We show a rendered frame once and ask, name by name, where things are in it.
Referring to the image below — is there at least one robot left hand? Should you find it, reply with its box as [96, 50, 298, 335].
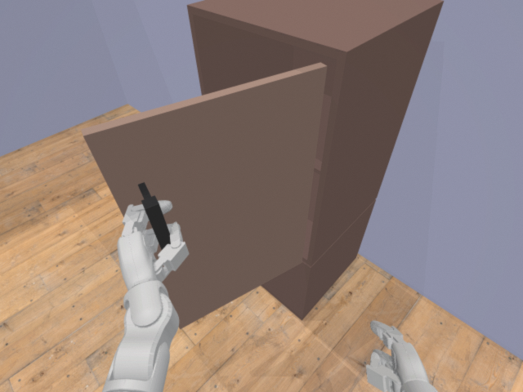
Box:
[117, 200, 189, 291]

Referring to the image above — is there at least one robot right hand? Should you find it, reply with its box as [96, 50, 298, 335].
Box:
[366, 320, 430, 392]

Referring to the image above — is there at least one cupboard door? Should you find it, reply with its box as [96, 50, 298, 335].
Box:
[81, 62, 327, 329]

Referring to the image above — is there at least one robot left forearm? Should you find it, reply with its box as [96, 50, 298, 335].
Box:
[102, 280, 179, 392]

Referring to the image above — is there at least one handle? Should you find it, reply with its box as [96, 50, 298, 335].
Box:
[138, 182, 171, 250]

